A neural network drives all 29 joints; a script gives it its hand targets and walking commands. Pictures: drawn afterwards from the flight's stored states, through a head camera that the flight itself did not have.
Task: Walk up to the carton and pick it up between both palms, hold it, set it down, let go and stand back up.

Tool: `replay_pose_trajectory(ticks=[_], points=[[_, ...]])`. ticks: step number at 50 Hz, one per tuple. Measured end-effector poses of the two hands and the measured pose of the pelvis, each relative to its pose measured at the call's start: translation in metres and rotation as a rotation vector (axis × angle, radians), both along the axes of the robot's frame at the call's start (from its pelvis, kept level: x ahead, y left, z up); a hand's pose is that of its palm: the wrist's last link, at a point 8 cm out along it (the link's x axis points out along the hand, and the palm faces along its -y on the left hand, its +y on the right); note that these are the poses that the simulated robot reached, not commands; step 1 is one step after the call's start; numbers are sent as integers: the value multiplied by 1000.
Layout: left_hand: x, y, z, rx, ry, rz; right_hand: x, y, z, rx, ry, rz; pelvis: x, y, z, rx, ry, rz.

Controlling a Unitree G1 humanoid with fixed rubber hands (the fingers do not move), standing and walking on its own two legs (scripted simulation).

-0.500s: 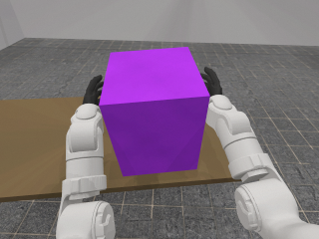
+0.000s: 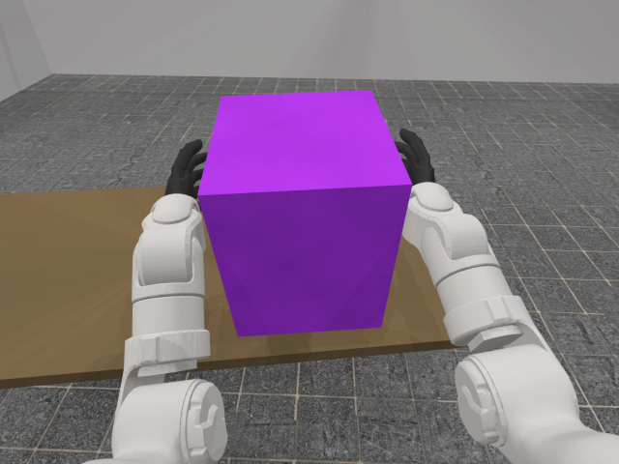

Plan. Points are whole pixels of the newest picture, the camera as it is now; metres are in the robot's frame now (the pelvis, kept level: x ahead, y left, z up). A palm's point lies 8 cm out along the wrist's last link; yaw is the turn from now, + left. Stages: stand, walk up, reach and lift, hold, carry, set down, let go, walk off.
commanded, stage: hold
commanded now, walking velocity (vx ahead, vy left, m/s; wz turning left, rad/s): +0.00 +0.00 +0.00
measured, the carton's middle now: (303, 215) +0.39 +0.00 +0.17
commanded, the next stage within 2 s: none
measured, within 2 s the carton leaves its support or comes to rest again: neither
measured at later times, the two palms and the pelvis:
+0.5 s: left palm (173, 207) +0.37 +0.16 +0.21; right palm (406, 187) +0.38 -0.13 +0.22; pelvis +0.01 +0.01 +0.00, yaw +0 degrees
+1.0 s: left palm (182, 201) +0.37 +0.15 +0.22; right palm (416, 187) +0.38 -0.14 +0.22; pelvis +0.00 +0.00 +0.00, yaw +0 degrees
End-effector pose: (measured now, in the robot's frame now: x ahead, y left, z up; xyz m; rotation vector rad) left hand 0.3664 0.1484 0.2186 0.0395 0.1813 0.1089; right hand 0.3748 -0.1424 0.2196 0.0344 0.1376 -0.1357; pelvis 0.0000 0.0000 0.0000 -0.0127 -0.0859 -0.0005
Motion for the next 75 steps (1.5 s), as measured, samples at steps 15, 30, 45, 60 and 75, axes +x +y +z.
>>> replay_pose_trajectory(ticks=[15, 30, 45, 60, 75], points=[[3, 9, -4, 0, 1, -1, 5, 9, 3, -5, 1, 4, 7, 5, 0, 0, -8, 2], [-3, 12, -7, 1, -3, 10, 1, 12, -1, 9, -2, 13, 5, 6, 0, -3, -7, 1], [-1, 1, -1, 1, -1, 1, 0, 1, 0, 2, 0, 1, 0, 0, 0, -1, 0, 1], [3, 8, -3, -1, 1, -2, 5, 8, 3, -7, 3, 4, 7, 4, 0, 0, -7, 2], [-3, 12, -6, 1, -4, 9, 2, 12, 0, 8, -2, 12, 6, 7, 0, -3, -6, 1]])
